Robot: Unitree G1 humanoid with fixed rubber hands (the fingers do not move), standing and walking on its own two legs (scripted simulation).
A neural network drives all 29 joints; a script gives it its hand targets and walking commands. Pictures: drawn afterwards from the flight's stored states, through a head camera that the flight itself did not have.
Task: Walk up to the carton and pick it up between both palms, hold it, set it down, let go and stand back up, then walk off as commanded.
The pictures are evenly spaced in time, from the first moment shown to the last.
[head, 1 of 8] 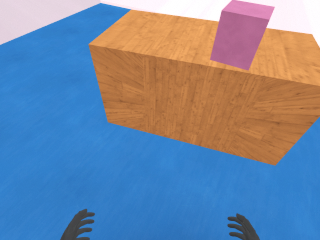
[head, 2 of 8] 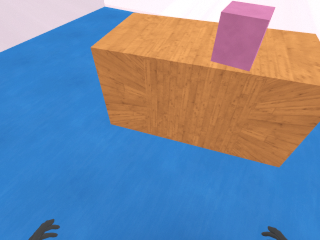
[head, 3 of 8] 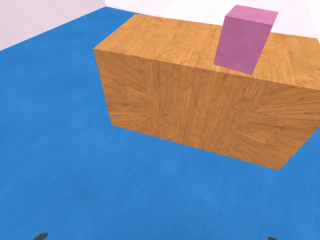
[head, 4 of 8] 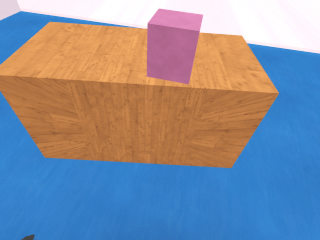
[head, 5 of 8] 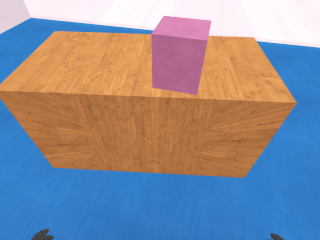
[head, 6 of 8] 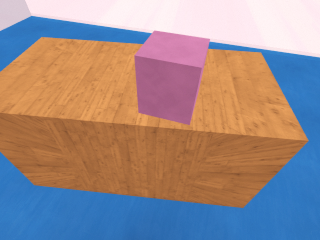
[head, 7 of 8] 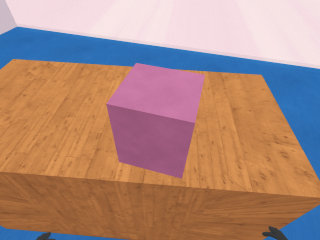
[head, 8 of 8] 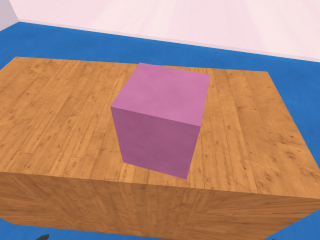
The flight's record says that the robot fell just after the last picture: no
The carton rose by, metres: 0.00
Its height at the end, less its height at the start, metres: +0.00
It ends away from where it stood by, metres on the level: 0.00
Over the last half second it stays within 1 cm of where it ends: yes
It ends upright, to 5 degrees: yes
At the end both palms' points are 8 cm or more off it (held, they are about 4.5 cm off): yes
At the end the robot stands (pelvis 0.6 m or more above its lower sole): yes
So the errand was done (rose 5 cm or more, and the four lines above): no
